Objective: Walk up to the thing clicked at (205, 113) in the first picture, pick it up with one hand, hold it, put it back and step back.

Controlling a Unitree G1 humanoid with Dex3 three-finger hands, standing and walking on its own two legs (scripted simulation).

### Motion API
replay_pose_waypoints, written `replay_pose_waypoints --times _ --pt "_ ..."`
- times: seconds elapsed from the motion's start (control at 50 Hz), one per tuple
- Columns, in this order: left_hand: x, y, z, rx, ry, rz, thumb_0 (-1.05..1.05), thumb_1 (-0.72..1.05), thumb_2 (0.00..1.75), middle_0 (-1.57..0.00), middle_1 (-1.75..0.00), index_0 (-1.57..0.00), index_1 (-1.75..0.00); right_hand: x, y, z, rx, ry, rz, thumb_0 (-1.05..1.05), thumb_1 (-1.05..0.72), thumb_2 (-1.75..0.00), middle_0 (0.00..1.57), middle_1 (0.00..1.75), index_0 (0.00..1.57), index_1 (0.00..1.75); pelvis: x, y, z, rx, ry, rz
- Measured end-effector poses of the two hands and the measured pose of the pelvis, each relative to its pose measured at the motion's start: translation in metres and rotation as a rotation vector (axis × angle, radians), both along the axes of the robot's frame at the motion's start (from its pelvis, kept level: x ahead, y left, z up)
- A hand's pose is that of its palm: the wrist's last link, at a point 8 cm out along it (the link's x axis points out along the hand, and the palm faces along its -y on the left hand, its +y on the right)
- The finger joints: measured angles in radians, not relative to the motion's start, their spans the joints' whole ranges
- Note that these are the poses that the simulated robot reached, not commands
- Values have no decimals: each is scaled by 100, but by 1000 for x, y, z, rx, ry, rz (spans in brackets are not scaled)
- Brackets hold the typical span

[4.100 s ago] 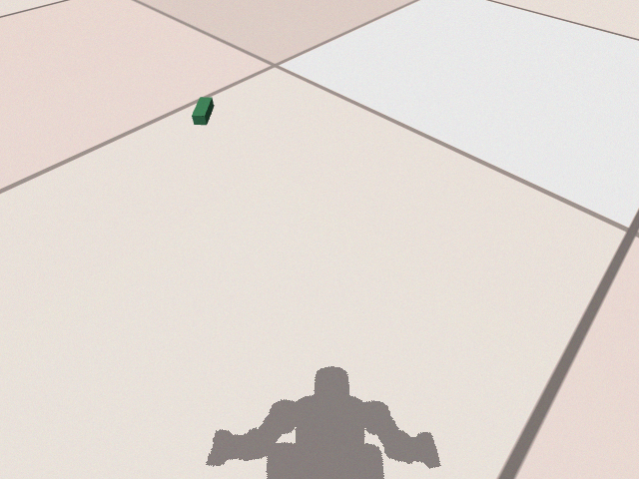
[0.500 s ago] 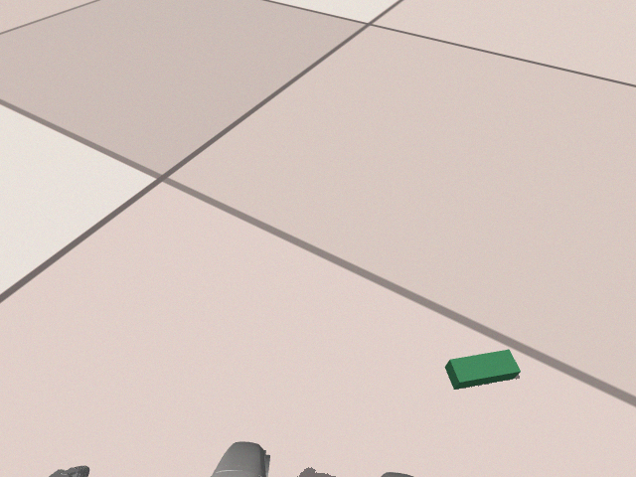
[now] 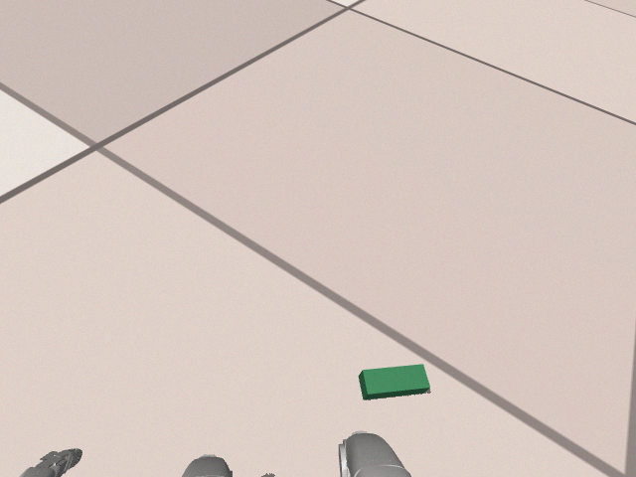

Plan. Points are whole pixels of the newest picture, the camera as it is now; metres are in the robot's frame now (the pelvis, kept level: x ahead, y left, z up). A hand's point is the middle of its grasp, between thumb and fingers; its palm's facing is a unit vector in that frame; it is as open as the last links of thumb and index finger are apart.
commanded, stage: walk up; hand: left
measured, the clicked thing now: (393, 381) +0.46 -0.34 -0.71
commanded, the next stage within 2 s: none
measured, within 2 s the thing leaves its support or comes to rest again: neither
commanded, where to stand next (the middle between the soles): +0.15 -0.64 m, yaw +7 degrees
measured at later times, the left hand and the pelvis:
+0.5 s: hand out of the picture +0.06 +0.04 -0.15, palm faces +0.05 -0.94 -0.34, open 7.4 cm; pelvis +0.05 -0.24 +0.00, yaw +5 degrees
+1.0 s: hand out of the picture +0.11 -0.20 -0.14, palm faces +0.03 -0.91 -0.40, open 7.3 cm; pelvis +0.06 -0.49 -0.02, yaw +3 degrees
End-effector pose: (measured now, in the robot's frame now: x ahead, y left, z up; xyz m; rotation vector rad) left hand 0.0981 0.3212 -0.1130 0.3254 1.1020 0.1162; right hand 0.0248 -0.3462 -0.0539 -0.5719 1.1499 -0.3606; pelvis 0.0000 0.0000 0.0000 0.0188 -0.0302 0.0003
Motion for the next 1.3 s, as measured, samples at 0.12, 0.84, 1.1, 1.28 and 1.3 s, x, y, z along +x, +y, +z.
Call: replay_pose_waypoints --times 0.12,0.84,1.1,1.28,1.3 --pt "28 -58 6 77 -44 -4 0 91 90 -20 -30 -20 -30 -1 -103 -14 -30 39 4 1 -89 -90 21 30 21 30 9 -84 -18 6 25 5" --pt "45 -375 -1 70 -1 53 0 91 90 -20 -30 -20 -30 71 -432 1 -69 8 58 1 -89 -90 21 30 21 30 50 -410 -15 -3 -4 35" --pt "-22 -528 21 71 139 161 0 91 90 -21 -30 -20 -30 120 -526 -31 67 44 74 1 -90 -90 21 30 21 30 67 -528 6 -11 21 52" --pt "-2 -588 -8 27 132 168 1 91 90 -20 -30 -20 -30 115 -561 -26 67 86 113 0 -90 -90 21 30 21 30 77 -587 -1 12 8 93" --pt "3 -598 -9 19 132 148 1 91 90 -20 -30 -20 -30 113 -571 -23 59 74 93 0 -90 -90 21 30 21 30 77 -593 0 7 2 86"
